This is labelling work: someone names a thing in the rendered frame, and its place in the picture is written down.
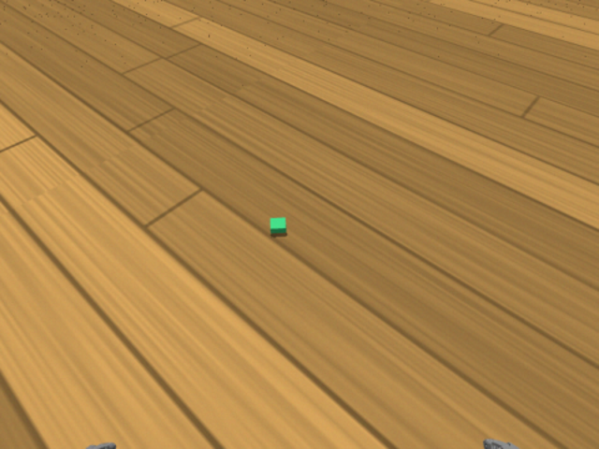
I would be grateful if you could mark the small box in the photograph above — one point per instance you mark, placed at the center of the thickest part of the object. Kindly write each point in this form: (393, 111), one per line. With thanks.
(277, 225)

